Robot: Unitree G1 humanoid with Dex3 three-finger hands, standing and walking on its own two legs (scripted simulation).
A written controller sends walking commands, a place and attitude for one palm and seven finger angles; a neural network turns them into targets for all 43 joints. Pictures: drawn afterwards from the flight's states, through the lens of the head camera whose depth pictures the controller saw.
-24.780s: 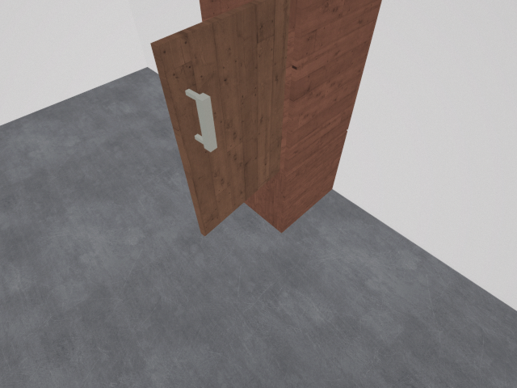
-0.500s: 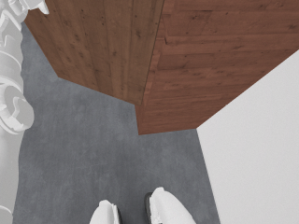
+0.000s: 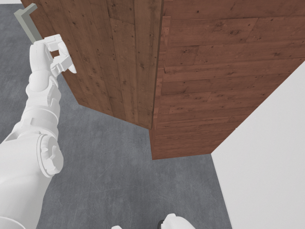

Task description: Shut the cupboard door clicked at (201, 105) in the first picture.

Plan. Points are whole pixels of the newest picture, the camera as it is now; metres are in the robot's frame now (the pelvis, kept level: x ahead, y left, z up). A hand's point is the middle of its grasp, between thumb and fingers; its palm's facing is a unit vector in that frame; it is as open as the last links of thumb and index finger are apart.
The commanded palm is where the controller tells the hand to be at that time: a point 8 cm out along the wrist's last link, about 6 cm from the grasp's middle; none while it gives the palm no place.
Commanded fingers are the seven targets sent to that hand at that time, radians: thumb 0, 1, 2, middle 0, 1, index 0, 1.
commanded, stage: pull the fist back off the door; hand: left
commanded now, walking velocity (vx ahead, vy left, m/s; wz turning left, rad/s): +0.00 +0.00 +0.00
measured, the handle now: (39, 31) +0.65 +0.24 +0.11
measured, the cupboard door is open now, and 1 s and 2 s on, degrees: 62 62 62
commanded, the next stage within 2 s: draw the hand back to the body in 0.24 s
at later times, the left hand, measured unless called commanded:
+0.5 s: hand (67, 69) +0.48 +0.14 +0.13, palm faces +0.10 -1.00 +0.00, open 3.1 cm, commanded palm +0.42 +0.19 +0.13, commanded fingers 0.00 0.90 0.90 -1.30 -1.50 -1.30 -1.50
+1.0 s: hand (16, 133) +0.32 +0.20 +0.16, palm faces +0.17 -0.97 -0.16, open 3.1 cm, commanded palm +0.27 +0.25 +0.17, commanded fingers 0.00 0.90 0.90 -0.94 -1.11 -0.94 -1.11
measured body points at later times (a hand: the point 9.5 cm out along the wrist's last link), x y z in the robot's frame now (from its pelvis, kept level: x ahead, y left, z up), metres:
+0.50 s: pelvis -0.02 +0.00 +0.00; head +0.05 -0.01 +0.45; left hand +0.47 +0.19 +0.14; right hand +0.01 -0.25 -0.12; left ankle -0.03 +0.10 -0.71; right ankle +0.00 -0.10 -0.71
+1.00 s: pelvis -0.02 +0.00 +0.03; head -0.03 -0.02 +0.48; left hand +0.30 +0.25 +0.17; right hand +0.17 -0.24 -0.05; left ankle -0.03 +0.10 -0.71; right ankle +0.00 -0.10 -0.71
